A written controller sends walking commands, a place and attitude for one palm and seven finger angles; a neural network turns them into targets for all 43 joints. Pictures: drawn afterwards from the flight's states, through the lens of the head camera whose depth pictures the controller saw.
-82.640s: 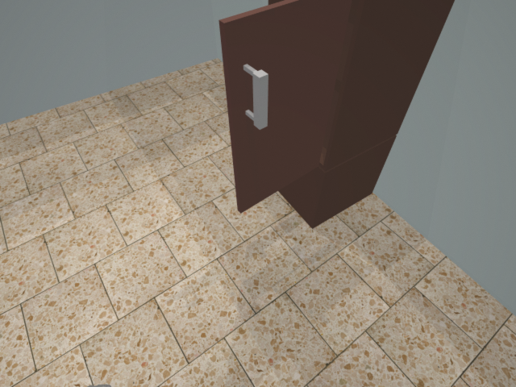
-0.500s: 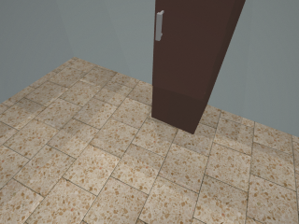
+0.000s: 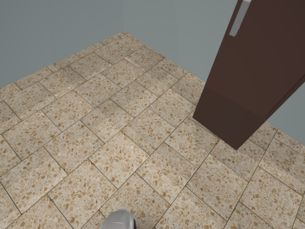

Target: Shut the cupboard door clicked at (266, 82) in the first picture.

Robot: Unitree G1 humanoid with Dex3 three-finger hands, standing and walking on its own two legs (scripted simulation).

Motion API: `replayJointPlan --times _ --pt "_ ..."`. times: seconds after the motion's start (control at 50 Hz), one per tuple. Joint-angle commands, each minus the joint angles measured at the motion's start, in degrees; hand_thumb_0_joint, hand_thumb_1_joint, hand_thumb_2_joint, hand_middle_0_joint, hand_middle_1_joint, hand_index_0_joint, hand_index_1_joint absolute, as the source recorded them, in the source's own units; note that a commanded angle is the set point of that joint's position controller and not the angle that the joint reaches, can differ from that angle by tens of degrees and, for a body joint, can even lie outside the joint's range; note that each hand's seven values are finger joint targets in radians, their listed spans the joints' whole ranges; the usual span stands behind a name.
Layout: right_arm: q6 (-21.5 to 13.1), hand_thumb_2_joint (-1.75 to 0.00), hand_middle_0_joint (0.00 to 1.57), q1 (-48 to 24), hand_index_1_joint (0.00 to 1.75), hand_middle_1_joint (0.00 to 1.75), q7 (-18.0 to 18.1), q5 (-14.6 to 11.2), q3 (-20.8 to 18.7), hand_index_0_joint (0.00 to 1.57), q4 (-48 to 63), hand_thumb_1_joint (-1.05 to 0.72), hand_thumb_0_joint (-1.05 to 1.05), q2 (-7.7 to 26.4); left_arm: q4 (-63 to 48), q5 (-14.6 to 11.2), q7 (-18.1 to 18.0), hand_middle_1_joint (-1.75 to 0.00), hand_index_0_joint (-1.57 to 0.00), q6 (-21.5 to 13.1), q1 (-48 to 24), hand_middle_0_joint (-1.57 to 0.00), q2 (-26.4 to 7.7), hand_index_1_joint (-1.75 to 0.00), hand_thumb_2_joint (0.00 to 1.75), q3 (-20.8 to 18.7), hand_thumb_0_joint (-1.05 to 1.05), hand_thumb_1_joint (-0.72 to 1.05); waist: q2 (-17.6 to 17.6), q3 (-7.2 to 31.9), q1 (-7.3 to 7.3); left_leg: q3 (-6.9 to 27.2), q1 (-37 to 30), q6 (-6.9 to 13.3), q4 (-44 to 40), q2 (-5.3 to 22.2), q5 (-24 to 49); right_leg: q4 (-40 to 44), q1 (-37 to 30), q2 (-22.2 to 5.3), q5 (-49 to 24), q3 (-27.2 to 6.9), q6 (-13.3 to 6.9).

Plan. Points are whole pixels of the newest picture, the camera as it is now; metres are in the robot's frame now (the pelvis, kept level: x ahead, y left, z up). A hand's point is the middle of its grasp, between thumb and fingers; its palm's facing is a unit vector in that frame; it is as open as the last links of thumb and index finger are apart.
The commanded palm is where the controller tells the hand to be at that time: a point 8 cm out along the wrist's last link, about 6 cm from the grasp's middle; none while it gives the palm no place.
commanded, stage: turn to face it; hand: left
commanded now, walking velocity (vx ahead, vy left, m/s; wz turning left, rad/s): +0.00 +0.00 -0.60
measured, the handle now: (241, 16) +0.84 -0.30 +0.12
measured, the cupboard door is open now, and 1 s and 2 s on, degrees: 7 7 7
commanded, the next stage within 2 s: take the last steps up to it in 1.06 s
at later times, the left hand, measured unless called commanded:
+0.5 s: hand (99, 207) +0.19 +0.16 -0.13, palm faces -0.10 -0.97 -0.23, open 7.3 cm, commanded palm none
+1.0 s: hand (118, 146) +0.38 +0.13 -0.12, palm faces -0.45 -0.84 -0.30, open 7.4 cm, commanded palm none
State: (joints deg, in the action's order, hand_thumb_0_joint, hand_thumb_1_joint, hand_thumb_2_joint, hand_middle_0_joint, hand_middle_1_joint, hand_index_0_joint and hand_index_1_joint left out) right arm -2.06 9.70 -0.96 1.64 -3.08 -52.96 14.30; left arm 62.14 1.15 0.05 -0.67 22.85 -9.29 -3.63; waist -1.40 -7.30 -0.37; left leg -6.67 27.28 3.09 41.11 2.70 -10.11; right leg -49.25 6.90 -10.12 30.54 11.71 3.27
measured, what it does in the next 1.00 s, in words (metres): walks ahead, turning right: right foot, then left foot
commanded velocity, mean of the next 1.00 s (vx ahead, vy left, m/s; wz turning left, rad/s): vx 0.00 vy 0.00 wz -0.52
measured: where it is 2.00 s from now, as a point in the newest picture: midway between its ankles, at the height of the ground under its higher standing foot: (173, 205)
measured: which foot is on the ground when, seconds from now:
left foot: down 0.00-0.28, up 0.30-0.62, down 0.64-1.00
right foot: up 0.00-0.26, down 0.28-0.64, up 0.66-0.96, down 0.98-1.00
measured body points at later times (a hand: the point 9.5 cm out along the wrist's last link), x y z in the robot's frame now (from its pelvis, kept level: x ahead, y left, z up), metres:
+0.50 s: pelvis +0.12 -0.02 +0.03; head +0.19 -0.04 +0.48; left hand +0.19 +0.21 -0.11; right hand +0.18 -0.27 -0.12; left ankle +0.12 +0.12 -0.65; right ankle +0.14 -0.11 -0.71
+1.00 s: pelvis +0.16 -0.01 +0.02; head +0.20 -0.04 +0.47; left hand +0.40 +0.18 -0.10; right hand +0.08 -0.25 -0.13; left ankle +0.20 +0.13 -0.71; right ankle +0.11 -0.10 -0.71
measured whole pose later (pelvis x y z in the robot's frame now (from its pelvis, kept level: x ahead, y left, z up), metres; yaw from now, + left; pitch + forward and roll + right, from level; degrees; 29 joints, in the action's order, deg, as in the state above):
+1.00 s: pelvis +0.16 -0.01 +0.02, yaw -28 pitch +0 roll +0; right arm 1.7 14.6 1.0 1.2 -2.1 -52.4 13.3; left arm 50.4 1.4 1.4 2.2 6.6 -14.8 -4.4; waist 2.6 -5.5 -1.0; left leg -9.9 14.3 -2.3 36.3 7.7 -21.1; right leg -32.8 16.2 0.0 16.0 3.1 -0.1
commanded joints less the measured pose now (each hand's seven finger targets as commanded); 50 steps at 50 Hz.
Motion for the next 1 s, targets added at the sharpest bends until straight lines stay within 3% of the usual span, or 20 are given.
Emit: replayJointPlan --times 0.0,0.06,0.1,0.2,0.24,0.26,0.28,0.3,0.4,0.46,0.52,0.58,0.62,0.66,0.72,0.84,0.92,0.94,0.96,0.98 --pt "0.54 -0.90 0.20 15.30 0.30 0.30 1.72 0.19 -2.25 0.20 -1.52 -0.90 0.00 11.43 -10.49 0.07 -0.75 -0.30 -0.20 -1.90 -7.44 -0.20 -4.97 -0.30 0.90 -0.96 0.00 0.90 7.88 8.35 -5.96 28.83 -21.46 9.51 -24.64 19.93 -4.42 -26.20 28.40 2.99 0.26 -8.74 -3.20" --pt "-0.14 -0.90 0.20 4.73 0.30 0.30 2.67 0.45 0.20 0.20 0.13 -0.90 0.00 4.76 -5.80 0.59 -0.41 -0.30 -0.20 -0.09 -2.09 -0.20 -2.43 -0.30 0.90 0.13 0.00 0.90 9.30 5.57 -0.32 15.98 -9.81 5.10 -25.63 13.76 -1.28 -15.53 20.02 2.58 -7.25 -10.38 -2.64" --pt "-0.01 -0.90 0.20 3.34 0.30 0.30 2.98 0.37 0.56 0.20 -0.03 -0.90 0.00 4.54 -5.00 0.14 -0.62 -0.30 -0.20 0.83 -0.74 -0.20 -1.40 -0.30 0.90 0.66 0.00 0.90 7.69 7.67 0.77 11.98 -10.67 5.62 -24.74 13.64 5.50 -5.71 15.69 3.84 -7.40 -10.17 -2.33" --pt "2.37 -0.90 0.20 -1.02 0.30 0.30 2.49 -0.23 -0.31 0.20 0.20 -0.90 0.00 5.04 -5.18 0.61 -0.33 -0.30 -0.20 1.16 0.48 -0.20 -2.70 -0.30 0.90 0.03 0.00 0.90 5.37 5.25 3.18 4.03 -5.73 2.21 -17.98 11.33 -7.37 13.80 5.66 8.76 -19.53 -6.54 -1.82" --pt "3.26 -0.90 0.20 -1.03 0.30 0.30 1.94 -0.66 -0.52 0.20 1.31 -0.90 0.00 3.14 -6.62 0.90 -0.51 -0.30 -0.20 0.50 0.45 -0.20 -7.48 -0.30 0.90 -1.08 0.00 0.90 -4.88 1.94 3.81 -1.09 -3.69 -2.07 -7.72 4.55 -14.63 24.07 8.65 4.02 -21.28 -19.39 -4.54" --pt "3.73 -0.90 0.20 -0.28 0.30 0.30 1.54 -0.93 -0.42 0.20 2.51 -0.90 0.00 0.34 -7.69 1.30 -0.67 -0.30 -0.20 0.31 -1.16 -0.20 -11.83 -0.30 0.90 -1.85 0.00 0.90 -15.77 0.75 3.10 -3.74 0.39 -4.36 2.90 -1.85 -22.57 33.37 10.41 -5.63 -19.74 -33.76 -9.76" --pt "4.45 -0.90 0.20 -1.04 0.30 0.30 1.53 -0.87 -0.48 0.20 3.34 -0.90 0.00 1.15 -8.50 0.80 -0.72 -0.30 -0.20 0.48 -0.86 -0.20 -14.46 -0.30 0.90 -2.09 0.00 0.90 -15.43 2.74 3.91 0.52 -0.55 -4.41 13.33 -2.72 -27.27 39.37 11.45 -10.50 -13.69 -41.35 -14.82" --pt "4.45 -0.90 0.20 -2.53 0.30 0.30 1.55 -0.69 -0.71 0.20 3.68 -0.90 0.00 1.71 -9.15 0.66 -1.10 -0.30 -0.20 0.52 -2.87 -0.20 -13.41 -0.30 0.90 -2.38 0.00 0.90 -13.87 1.80 3.21 4.47 2.53 -4.20 18.45 -1.89 -23.52 39.96 10.48 -8.47 -11.56 -42.42 -15.70" --pt "2.90 -0.90 0.20 -1.96 0.30 0.30 2.40 -1.31 -0.17 0.20 3.14 -0.90 0.00 0.41 -9.40 0.50 -2.34 -0.30 -0.20 0.25 -4.13 -0.20 -10.38 -0.30 0.90 -3.25 0.00 0.90 -3.04 16.21 2.72 6.38 3.70 -5.75 12.89 -0.84 -17.36 25.29 -10.79 -2.75 -52.88 -29.96 -14.82" --pt "2.99 -0.90 0.20 -3.35 0.30 0.30 2.82 -1.52 0.05 0.20 4.20 -0.90 0.00 -0.67 -8.94 0.50 -2.28 -0.30 -0.20 0.62 -3.28 -0.20 -11.24 -0.30 0.90 -3.69 0.00 0.90 -3.30 15.50 3.56 5.68 2.37 -6.30 6.87 -1.76 -16.26 23.95 -11.65 -2.06 -59.14 -30.36 -14.93" --pt "3.36 -0.90 0.20 -2.30 0.30 0.30 3.12 -1.64 -0.23 0.20 4.82 -0.90 0.00 -0.05 -9.55 0.52 -1.85 -0.30 -0.20 1.37 -5.63 -0.20 -11.70 -0.30 0.90 -3.91 0.00 0.90 -6.57 12.45 2.42 6.61 -2.46 -5.94 1.38 -2.12 -14.59 24.73 -3.89 -0.88 -52.10 -32.15 -14.03" --pt "2.60 -0.90 0.20 4.79 0.30 0.30 3.43 -1.59 -0.59 0.20 2.96 -0.90 0.00 2.16 -11.67 -0.10 -1.35 -0.30 -0.20 2.12 -11.42 -0.20 -11.00 -0.30 0.90 -3.67 0.00 0.90 -3.80 11.64 -1.87 6.66 -19.94 -5.57 -16.07 -0.57 -1.67 21.11 10.66 3.80 -36.99 -29.32 -8.53" --pt "2.06 -0.90 0.20 6.93 0.30 0.30 3.80 -0.21 -2.11 0.20 3.79 -0.90 0.00 10.71 -13.95 -0.66 -0.45 -0.30 -0.20 2.23 -11.17 -0.20 -6.53 -0.30 0.90 -2.63 0.00 0.90 21.56 11.30 -2.47 27.13 -27.37 3.04 -25.66 21.59 8.72 2.50 25.78 15.19 2.55 -15.21 -2.39" --pt "2.60 -0.90 0.20 4.42 0.30 0.30 3.68 0.46 -1.35 0.20 5.88 -0.90 0.00 10.13 -15.11 0.16 0.25 -0.30 -0.20 2.39 -11.27 -0.20 -8.24 -0.30 0.90 -2.95 0.00 0.90 13.20 8.35 -1.20 23.79 -17.57 8.21 -24.99 23.03 6.47 -10.97 22.84 11.73 2.66 -14.80 -1.56" --pt "2.55 -0.90 0.20 1.20 0.30 0.30 3.87 0.46 -0.64 0.20 6.87 -0.90 0.00 7.85 -13.37 0.37 1.41 -0.30 -0.20 3.40 -12.19 -0.20 -8.62 -0.30 0.90 -3.21 0.00 0.90 11.98 5.70 0.52 13.97 -17.82 5.54 -21.98 16.39 16.83 -14.93 24.69 10.02 -3.13 -12.92 -0.52" --pt "2.50 -0.90 0.20 6.34 0.30 0.30 3.41 0.41 -1.32 0.20 4.53 -0.90 0.00 8.63 -15.12 0.14 1.73 -0.30 -0.20 3.02 -15.93 -0.20 -6.90 -0.30 0.90 -1.42 0.00 0.90 12.92 8.73 -1.65 6.43 -22.76 4.14 -17.41 14.91 25.69 2.93 17.84 10.21 -6.50 -7.82 -1.03" --pt "2.92 -0.90 0.20 5.81 0.30 0.30 2.80 -0.09 -1.82 0.20 3.84 -0.90 0.00 9.63 -14.32 0.08 1.41 -0.30 -0.20 2.19 -12.68 -0.20 -7.59 -0.30 0.90 -1.35 0.00 0.90 12.11 9.96 0.40 3.70 -19.27 0.85 -11.39 14.03 21.93 19.70 6.31 11.32 -18.02 -6.11 -2.69" --pt "2.92 -0.90 0.20 6.30 0.30 0.30 2.34 -0.60 -1.78 0.20 3.84 -0.90 0.00 8.43 -13.53 0.28 1.07 -0.30 -0.20 1.63 -10.11 -0.20 -10.03 -0.30 0.90 -1.67 0.00 0.90 7.43 11.38 1.42 2.51 -14.42 -1.53 -6.56 11.98 16.18 25.64 -1.47 8.96 -25.19 -9.66 -3.60" --pt "2.88 -0.90 0.20 5.23 0.30 0.30 2.05 -1.20 -1.21 0.20 5.08 -0.90 0.00 5.05 -12.23 0.78 0.26 -0.30 -0.20 0.96 -5.88 -0.20 -15.02 -0.30 0.90 -2.71 0.00 0.90 -6.11 14.04 3.50 -2.76 -3.67 -4.78 4.14 6.08 -1.32 28.09 -11.00 -2.73 -40.35 -23.40 -7.37" --pt "3.31 -0.90 0.20 1.43 0.30 0.30 2.19 -1.23 -0.53 0.20 7.09 -0.90 0.00 3.07 -11.07 0.47 -0.45 -0.30 -0.20 0.82 -3.29 -0.20 -18.64 -0.30 0.90 -3.32 0.00 0.90 -14.44 12.66 5.11 -0.58 3.74 -6.19 15.61 0.57 -27.71 28.24 -9.24 -12.85 -55.02 -33.83 -14.64"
